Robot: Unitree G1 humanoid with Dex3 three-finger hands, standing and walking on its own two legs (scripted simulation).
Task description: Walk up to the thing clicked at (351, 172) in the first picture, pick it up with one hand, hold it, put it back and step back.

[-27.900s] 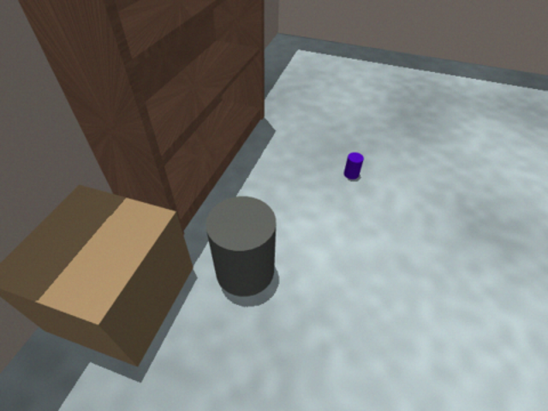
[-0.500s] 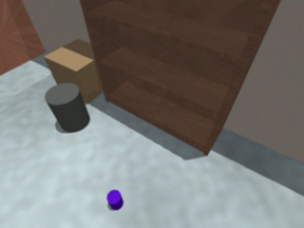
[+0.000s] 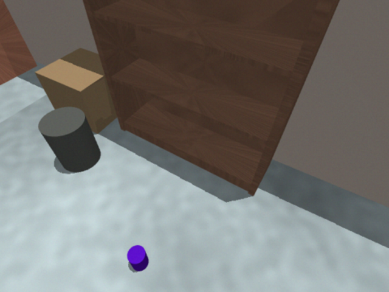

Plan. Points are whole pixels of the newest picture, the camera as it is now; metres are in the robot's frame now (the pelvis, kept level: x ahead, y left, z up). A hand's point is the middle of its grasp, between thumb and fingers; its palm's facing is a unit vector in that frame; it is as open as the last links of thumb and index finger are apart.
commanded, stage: walk up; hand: left
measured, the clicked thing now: (138, 258) +0.41 +0.25 -0.72
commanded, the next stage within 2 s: stand in 0.42 s
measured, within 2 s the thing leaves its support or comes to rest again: neither
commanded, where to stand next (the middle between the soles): +0.03 +0.00 m, yaw +1 degrees
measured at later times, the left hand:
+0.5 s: hand out of the picture +0.08 +0.25 -0.16, palm faces -0.01 -0.94 -0.33, open 7.4 cm
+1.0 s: hand out of the picture +0.07 +0.25 -0.16, palm faces -0.02 -0.94 -0.34, open 7.4 cm
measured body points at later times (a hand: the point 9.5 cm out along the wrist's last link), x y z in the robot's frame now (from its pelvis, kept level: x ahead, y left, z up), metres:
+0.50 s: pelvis +0.01 +0.00 +0.00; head +0.02 +0.00 +0.45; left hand +0.08 +0.30 -0.13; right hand +0.09 -0.30 -0.13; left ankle +0.01 +0.13 -0.75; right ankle +0.01 -0.13 -0.75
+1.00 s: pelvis +0.00 +0.00 +0.00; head +0.01 +0.00 +0.45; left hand +0.07 +0.30 -0.13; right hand +0.07 -0.30 -0.13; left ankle +0.01 +0.13 -0.75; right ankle +0.01 -0.13 -0.75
